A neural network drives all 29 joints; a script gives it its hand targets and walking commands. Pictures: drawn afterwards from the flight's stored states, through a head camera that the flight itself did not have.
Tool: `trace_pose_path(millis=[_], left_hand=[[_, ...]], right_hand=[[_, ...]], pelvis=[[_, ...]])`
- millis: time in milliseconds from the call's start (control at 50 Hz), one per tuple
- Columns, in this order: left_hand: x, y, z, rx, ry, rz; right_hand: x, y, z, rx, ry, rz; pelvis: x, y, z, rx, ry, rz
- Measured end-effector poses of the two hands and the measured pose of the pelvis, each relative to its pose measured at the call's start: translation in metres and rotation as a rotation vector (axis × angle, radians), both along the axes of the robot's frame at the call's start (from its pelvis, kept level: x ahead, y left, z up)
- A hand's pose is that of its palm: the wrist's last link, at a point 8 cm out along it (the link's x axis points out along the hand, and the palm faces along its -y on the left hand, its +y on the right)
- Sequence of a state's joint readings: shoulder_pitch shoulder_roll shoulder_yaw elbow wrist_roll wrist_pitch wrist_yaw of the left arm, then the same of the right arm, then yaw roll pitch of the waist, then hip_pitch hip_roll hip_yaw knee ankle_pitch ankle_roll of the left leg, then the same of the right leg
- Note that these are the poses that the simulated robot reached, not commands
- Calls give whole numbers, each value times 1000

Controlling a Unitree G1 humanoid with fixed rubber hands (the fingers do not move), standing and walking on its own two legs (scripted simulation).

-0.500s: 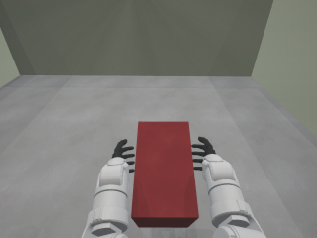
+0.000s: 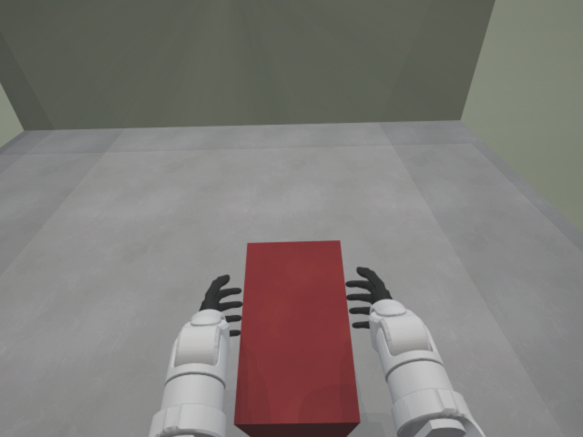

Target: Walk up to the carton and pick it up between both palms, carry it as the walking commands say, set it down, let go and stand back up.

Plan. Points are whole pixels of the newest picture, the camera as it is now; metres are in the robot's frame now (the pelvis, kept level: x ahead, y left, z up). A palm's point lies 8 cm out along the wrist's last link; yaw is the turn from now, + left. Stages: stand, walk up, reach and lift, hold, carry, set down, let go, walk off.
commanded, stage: set down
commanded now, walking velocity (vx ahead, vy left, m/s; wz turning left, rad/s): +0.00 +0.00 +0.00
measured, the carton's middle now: (296, 340) +0.33 +0.03 -0.05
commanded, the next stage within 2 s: none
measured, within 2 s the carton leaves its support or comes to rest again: neither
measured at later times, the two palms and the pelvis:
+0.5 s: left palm (219, 357) +0.28 +0.15 -0.04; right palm (376, 347) +0.30 -0.09 -0.03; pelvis -0.02 +0.01 -0.01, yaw +1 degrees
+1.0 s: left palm (232, 379) +0.30 +0.15 -0.14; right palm (362, 363) +0.33 -0.09 -0.13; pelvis -0.07 +0.02 -0.09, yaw +0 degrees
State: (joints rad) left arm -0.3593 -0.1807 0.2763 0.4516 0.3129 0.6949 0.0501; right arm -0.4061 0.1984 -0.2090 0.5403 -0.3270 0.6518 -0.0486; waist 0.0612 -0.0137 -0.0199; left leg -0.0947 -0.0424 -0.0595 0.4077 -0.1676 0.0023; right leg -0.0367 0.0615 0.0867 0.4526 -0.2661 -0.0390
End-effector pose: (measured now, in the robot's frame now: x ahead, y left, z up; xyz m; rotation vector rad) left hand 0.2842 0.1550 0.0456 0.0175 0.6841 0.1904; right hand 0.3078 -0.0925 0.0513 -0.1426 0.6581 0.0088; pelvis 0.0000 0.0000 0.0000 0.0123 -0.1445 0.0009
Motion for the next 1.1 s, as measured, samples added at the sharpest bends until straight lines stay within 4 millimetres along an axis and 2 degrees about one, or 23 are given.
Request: trace_pose_path(millis=[160, 340, 540, 700, 800, 880, 980, 1100], left_hand=[[0, -9, -29, -20, 66, -49], [-1, -2, -56, -41, 64, -12], [-4, 0, -92, -39, 41, 2], [-7, 6, -133, -46, 17, 72], [-5, 4, -161, -62, 0, 109], [1, -1, -179, -82, -21, 137], [13, -5, -188, -84, -47, 157], [27, -8, -196, -67, -28, 142]], right_hand=[[-2, -12, -32, 21, 64, -23], [1, -4, -51, 13, 56, -4], [-9, 1, -85, 44, 24, -69], [-12, 11, -128, 68, -8, -117], [-3, 11, -157, 72, -26, -122], [8, 9, -172, 82, -48, -129], [22, 6, -179, 100, -74, -137], [34, 2, -188, 106, -51, -130]], pelvis=[[12, -3, -1, -6, 15, 16], [4, -1, -4, -19, 81, 20], [-24, 12, -17, -30, 198, 9], [-54, 22, -41, -32, 330, 7], [-68, 26, -61, -35, 413, 14], [-72, 26, -77, -34, 466, 15], [-69, 22, -92, -26, 512, 3], [-57, 13, -100, -15, 550, 1]])
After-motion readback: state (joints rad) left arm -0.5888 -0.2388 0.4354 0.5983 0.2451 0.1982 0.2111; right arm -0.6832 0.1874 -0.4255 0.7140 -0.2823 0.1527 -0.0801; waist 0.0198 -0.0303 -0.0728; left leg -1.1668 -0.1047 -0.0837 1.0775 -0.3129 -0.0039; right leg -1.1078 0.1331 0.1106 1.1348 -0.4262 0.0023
